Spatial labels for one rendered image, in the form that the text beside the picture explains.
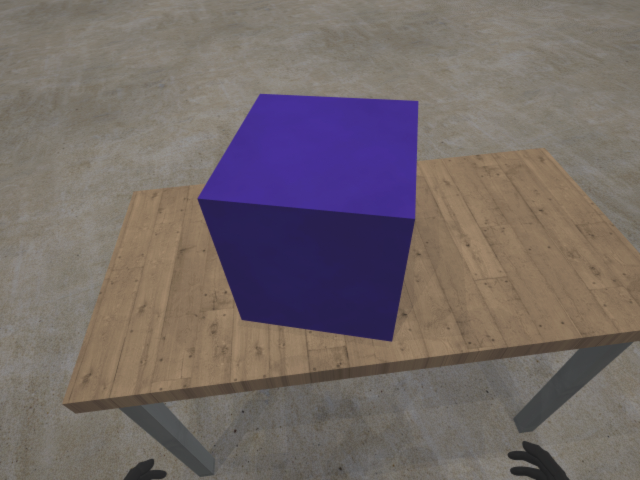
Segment table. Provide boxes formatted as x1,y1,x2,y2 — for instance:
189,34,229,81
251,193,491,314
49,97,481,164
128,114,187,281
62,148,640,477

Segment left robot hand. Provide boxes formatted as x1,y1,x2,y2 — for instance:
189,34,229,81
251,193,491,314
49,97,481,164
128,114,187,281
124,459,167,480

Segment carton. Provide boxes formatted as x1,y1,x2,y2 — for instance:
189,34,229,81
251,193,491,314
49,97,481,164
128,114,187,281
197,94,418,342

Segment right robot hand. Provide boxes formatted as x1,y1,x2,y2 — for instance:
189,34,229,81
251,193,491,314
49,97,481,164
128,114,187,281
508,441,570,480

